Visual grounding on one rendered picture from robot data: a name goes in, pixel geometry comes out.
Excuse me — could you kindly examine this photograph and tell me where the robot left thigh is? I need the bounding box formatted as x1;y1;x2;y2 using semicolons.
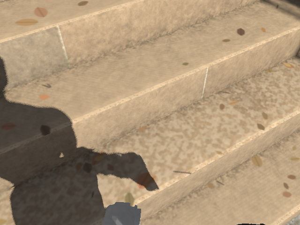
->
101;202;142;225

